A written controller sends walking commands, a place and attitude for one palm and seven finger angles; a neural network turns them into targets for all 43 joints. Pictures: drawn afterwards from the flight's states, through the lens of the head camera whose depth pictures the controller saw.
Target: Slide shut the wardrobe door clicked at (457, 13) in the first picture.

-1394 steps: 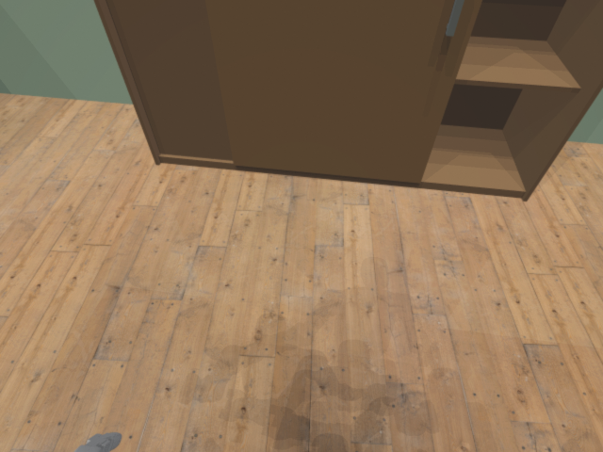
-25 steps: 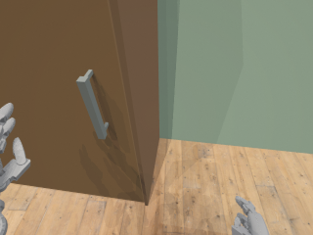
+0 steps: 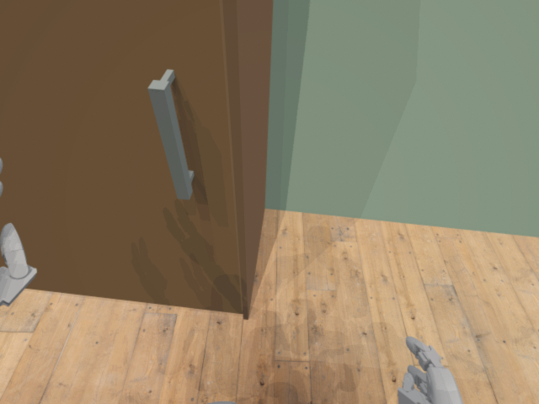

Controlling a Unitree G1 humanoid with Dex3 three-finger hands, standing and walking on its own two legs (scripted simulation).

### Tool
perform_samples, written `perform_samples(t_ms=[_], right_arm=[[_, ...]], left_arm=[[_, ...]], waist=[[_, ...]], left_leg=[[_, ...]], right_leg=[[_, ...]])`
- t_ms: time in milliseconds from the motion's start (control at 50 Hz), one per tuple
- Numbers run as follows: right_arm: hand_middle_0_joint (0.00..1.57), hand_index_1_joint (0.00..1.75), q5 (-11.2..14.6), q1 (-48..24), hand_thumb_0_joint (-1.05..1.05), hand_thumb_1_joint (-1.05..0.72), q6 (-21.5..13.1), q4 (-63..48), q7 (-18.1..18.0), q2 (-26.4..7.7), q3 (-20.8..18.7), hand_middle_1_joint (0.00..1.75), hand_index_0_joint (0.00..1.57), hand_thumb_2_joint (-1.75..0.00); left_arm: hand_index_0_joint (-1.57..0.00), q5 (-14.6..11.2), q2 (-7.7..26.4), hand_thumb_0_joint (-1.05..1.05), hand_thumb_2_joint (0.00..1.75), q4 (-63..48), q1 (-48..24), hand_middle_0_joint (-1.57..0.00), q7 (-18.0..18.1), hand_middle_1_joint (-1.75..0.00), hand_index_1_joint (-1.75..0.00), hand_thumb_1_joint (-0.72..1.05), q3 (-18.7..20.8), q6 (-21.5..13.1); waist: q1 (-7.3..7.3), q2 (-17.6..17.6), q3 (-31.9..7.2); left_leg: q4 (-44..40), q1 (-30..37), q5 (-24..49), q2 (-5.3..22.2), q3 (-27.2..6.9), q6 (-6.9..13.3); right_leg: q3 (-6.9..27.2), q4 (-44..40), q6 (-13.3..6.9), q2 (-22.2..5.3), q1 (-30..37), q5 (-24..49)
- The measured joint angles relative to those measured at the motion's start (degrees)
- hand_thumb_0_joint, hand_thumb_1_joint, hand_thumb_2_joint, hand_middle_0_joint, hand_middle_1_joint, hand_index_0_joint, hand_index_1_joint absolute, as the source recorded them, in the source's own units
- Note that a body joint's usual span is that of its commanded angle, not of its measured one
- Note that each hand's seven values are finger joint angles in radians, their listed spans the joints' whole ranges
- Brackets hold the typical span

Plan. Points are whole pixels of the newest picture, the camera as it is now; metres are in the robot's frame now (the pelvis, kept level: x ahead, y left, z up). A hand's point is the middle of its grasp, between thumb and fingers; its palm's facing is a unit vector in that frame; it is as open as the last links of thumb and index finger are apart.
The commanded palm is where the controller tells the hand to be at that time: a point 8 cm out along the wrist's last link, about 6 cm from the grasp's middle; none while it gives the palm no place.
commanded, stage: step back with the hand held close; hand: left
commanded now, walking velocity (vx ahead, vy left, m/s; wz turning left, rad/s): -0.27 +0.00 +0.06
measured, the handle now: (177, 140) +0.49 +0.21 +0.11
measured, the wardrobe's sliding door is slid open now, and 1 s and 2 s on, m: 0.00 0.00 0.00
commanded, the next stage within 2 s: stop stepping back and stand still in 0.68 s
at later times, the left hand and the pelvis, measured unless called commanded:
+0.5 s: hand out of the picture +0.13 +0.27 +0.18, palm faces +0.41 -0.79 -0.46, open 7.4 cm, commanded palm +0.06 +0.32 +0.19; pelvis -0.07 +0.01 -0.01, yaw +2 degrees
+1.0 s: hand out of the picture +0.05 +0.29 +0.19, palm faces +0.28 -0.88 -0.39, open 7.4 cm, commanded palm -0.03 +0.34 +0.19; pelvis -0.20 +0.05 +0.01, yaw -5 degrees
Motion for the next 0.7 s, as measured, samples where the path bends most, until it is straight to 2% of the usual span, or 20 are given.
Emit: perform_samples(t_ms=[120, 220, 260, 320, 360, 400, 440, 460, 500, 540, 580, 620, 660, 700], right_arm=[[0.21, 0.30, -0.4, -0.1, 0.02, -0.90, -1.6, 0.5, 0.2, 0.7, 0.5, 0.30, 0.21, -0.89], [0.21, 0.30, -0.8, 0.2, 0.02, -0.90, -2.4, 0.4, 0.1, 0.9, 0.5, 0.30, 0.21, -0.89], [0.21, 0.30, -0.9, -0.1, 0.02, -0.90, -2.4, 0.5, 0.3, 0.8, 0.4, 0.30, 0.21, -0.89], [0.21, 0.30, -0.7, -1.2, 0.02, -0.90, -2.2, 1.3, 0.8, 0.9, 0.0, 0.30, 0.21, -0.89], [0.21, 0.30, -0.7, -1.6, 0.02, -0.90, -2.1, 1.7, 1.2, 0.7, -0.3, 0.30, 0.21, -0.89], [0.21, 0.30, -0.7, -1.9, 0.02, -0.90, -1.8, 1.8, 1.4, 0.4, -0.6, 0.30, 0.21, -0.89], [0.21, 0.30, -0.6, -2.0, 0.02, -0.90, -1.5, 1.5, 1.3, 0.1, -0.9, 0.30, 0.21, -0.89], [0.21, 0.30, -0.6, -2.0, 0.02, -0.90, -1.5, 1.3, 1.1, -0.1, -1.0, 0.30, 0.21, -0.89], [0.21, 0.30, -1.0, -2.1, 0.02, -0.90, -2.1, 1.4, 0.6, -0.1, -1.6, 0.30, 0.21, -0.89], [0.21, 0.30, -1.3, -2.1, 0.02, -0.90, -2.5, 2.5, 0.6, 0.7, -2.2, 0.30, 0.21, -0.89], [0.20, 0.30, -1.4, -1.8, 0.02, -0.90, -2.9, 3.7, 1.1, 1.5, -2.1, 0.30, 0.20, -0.89], [0.20, 0.30, -1.3, -1.4, 0.02, -0.90, -3.3, 4.5, 1.5, 2.1, -1.7, 0.30, 0.20, -0.89], [0.20, 0.30, -1.4, -1.2, 0.02, -0.90, -3.8, 5.0, 1.6, 2.6, -1.1, 0.30, 0.20, -0.89], [0.21, 0.30, -1.9, -1.4, 0.02, -0.90, -4.1, 5.2, 1.7, 3.2, -0.6, 0.30, 0.21, -0.89]], left_arm=[[-0.21, 0.6, -1.7, 0.01, 0.90, -2.1, -0.7, -0.21, 0.1, -0.31, -0.30, 0.88, -0.8, -1.5], [-0.21, 1.2, 0.4, 0.01, 0.90, -2.1, -2.1, -0.21, 0.0, -0.31, -0.30, 0.88, 0.5, -3.1], [-0.21, 1.0, 1.2, 0.01, 0.90, -1.7, -2.5, -0.22, -0.1, -0.31, -0.30, 0.88, 1.6, -3.5], [-0.21, 0.1, 1.1, 0.01, 0.90, -1.8, -2.3, -0.21, 0.0, -0.31, -0.30, 0.88, 2.0, -4.0], [-0.21, -0.2, 0.8, 0.01, 0.90, -2.8, -1.6, -0.21, 0.3, -0.31, -0.30, 0.88, 1.0, -4.1], [-0.21, -0.2, 0.8, 0.01, 0.90, -4.3, -0.6, -0.21, 0.5, -0.31, -0.30, 0.88, 0.0, -4.2], [-0.21, -0.1, 1.6, 0.01, 0.90, -5.8, 0.3, -0.21, 0.5, -0.31, -0.30, 0.88, -0.5, -4.5], [-0.21, 0.0, 2.3, 0.01, 0.90, -6.3, 0.7, -0.21, 0.4, -0.31, -0.30, 0.88, -0.3, -4.8], [-0.21, 0.6, 3.5, 0.01, 0.90, -6.1, 0.3, -0.22, 0.0, -0.31, -0.30, 0.88, 0.6, -5.1], [-0.21, 0.4, 4.9, 0.01, 0.90, -5.1, -0.4, -0.22, -0.2, -0.31, -0.30, 0.88, 1.9, -5.0], [-0.22, -0.6, 5.4, 0.01, 0.89, -4.6, -0.4, -0.22, 0.4, -0.31, -0.30, 0.88, 2.8, -4.6], [-0.21, -1.5, 4.4, 0.01, 0.90, -4.7, 0.0, -0.22, 1.1, -0.31, -0.30, 0.88, 2.5, -3.9], [-0.21, -2.1, 2.8, 0.01, 0.90, -4.5, -0.1, -0.21, 1.5, -0.31, -0.30, 0.88, 1.2, -3.4], [-0.21, -2.6, 1.8, 0.01, 0.90, -4.1, -0.8, -0.21, 1.4, -0.31, -0.30, 0.88, -0.4, -3.0]], waist=[[0.36, -0.4, 0.5], [-0.43, -0.3, 0.8], [-0.27, -0.2, 0.6], [-0.29, -0.4, 1.2], [-0.46, -1.2, 1.2], [-0.86, -1.9, 1.4], [-1.32, -2.3, 1.7], [-1.53, -2.2, 1.8], [-2.03, -0.8, 2.3], [-1.91, 0.0, 2.0], [-0.99, 0.4, 0.7], [0.17, 0.7, -1.1], [0.93, 1.2, -2.9], [1.48, 1.4, -4.2]], left_leg=[[1.8, -2.4, 0.1, 0.4, -0.6, 0.0], [2.8, -4.0, 1.4, 0.6, -1.6, 0.2], [3.4, -5.2, 1.7, 1.0, -1.7, 0.0], [3.5, -6.3, 0.5, 1.3, -2.0, -1.2], [3.7, -7.1, -2.6, 0.7, -2.4, -2.8], [2.8, -7.4, -2.1, 0.1, -2.8, -3.7], [1.3, -7.3, 1.9, -0.1, -2.8, -2.6], [0.5, -7.4, 4.6, 0.1, -2.7, -1.3], [-0.4, -7.7, 8.1, 1.1, -3.4, 1.2], [-2.5, -7.4, 9.3, 1.8, -4.3, 1.5], [-6.1, -6.7, 11.5, 2.9, -4.3, 1.0], [-10.2, -6.0, 13.7, 3.8, -3.6, 0.4], [-14.6, -5.5, 15.8, 4.4, -3.1, -0.5], [-18.4, -5.4, 17.6, 4.5, -2.5, -2.8]], right_leg=[[-0.7, 0.4, -0.3, 0.3, -1.6, 1.2], [0.3, 3.8, -0.9, 1.8, -1.2, -1.6], [0.6, 3.1, -0.6, 2.2, -0.7, -3.2], [0.7, 1.9, -0.5, 2.7, -1.5, -0.7], [0.9, 0.8, -0.6, 2.4, -2.0, 0.4], [1.2, 0.0, -0.3, 2.1, -2.3, 1.4], [1.3, -0.4, 0.1, 2.0, -2.7, 2.2], [1.2, 0.1, -0.1, 2.4, -3.1, 1.2], [1.1, 9.0, -0.7, 4.5, -5.1, -4.8], [0.3, 19.7, -1.3, 6.3, -5.5, -9.5], [-1.7, 22.4, -2.0, 6.5, -3.2, -12.8], [-3.9, 18.4, -2.8, 5.8, 1.1, -15.5], [-5.7, 10.6, -3.7, 5.2, 6.2, -17.5], [-6.7, 0.2, -4.9, 4.7, 11.4, -17.4]])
